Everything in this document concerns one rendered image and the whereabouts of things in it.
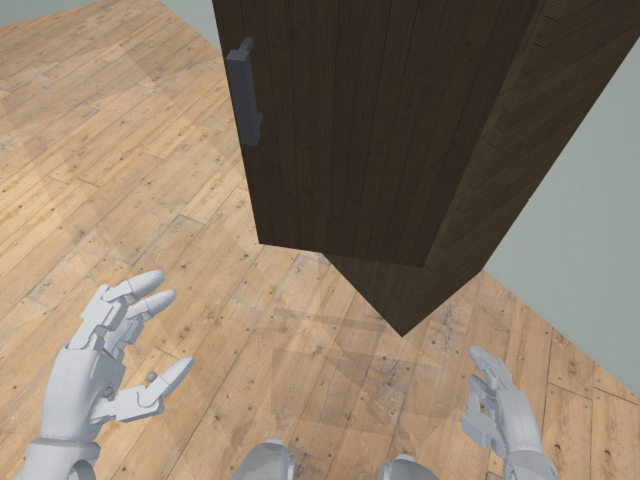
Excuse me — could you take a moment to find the robot right shin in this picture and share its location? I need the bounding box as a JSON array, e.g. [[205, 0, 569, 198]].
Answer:
[[395, 454, 415, 462]]

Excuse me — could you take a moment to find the right robot hand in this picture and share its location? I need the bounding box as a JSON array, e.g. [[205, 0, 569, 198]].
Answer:
[[461, 344, 543, 461]]

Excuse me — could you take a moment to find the robot right thigh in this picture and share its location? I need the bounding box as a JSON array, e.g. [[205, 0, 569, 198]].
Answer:
[[378, 459, 439, 480]]

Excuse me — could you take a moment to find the handle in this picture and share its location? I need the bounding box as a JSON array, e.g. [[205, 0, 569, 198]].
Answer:
[[226, 37, 263, 146]]

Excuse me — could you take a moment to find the robot right forearm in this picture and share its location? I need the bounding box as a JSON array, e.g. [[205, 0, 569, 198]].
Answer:
[[503, 450, 559, 480]]

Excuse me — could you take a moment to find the robot left forearm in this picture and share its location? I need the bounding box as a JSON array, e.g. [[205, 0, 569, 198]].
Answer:
[[12, 438, 101, 480]]

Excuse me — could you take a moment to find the cupboard door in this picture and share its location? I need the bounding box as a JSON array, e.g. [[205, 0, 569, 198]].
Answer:
[[212, 0, 539, 268]]

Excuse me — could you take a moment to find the left robot hand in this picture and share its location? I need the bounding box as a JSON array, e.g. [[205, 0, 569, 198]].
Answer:
[[40, 270, 195, 441]]

